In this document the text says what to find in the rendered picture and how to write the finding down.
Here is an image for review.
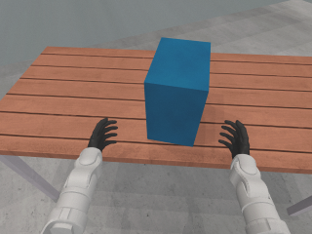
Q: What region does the table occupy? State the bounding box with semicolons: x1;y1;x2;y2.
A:
0;46;312;216

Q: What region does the robot right hand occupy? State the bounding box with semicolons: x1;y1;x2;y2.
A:
218;120;250;159

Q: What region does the carton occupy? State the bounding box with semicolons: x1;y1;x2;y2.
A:
143;37;211;147

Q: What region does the robot right forearm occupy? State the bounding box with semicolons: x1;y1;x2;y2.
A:
229;154;291;234

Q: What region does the robot left forearm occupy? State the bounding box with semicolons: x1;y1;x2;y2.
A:
39;147;102;234

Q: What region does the robot left hand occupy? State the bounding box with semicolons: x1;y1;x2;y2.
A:
87;117;118;153

